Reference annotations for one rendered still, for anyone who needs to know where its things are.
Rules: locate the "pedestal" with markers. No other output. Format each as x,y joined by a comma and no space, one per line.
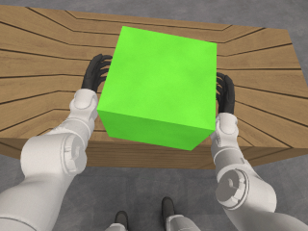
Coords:
45,53

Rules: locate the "left robot forearm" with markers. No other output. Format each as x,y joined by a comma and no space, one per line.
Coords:
80,121

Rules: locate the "carton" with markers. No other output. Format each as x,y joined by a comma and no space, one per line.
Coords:
160,89

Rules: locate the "left robot hand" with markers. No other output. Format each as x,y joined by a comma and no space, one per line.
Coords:
92,78

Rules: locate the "robot left shin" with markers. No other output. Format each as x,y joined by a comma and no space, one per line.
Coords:
117,224

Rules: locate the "robot left upper arm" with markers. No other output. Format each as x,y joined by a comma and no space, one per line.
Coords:
50,163

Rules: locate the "robot right upper arm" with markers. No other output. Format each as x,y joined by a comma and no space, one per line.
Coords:
249,202

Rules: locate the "right robot forearm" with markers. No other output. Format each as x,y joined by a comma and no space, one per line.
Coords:
225,149

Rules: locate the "right robot hand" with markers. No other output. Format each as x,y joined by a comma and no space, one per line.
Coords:
226,96

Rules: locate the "right robot thigh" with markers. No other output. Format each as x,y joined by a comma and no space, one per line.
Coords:
181,224

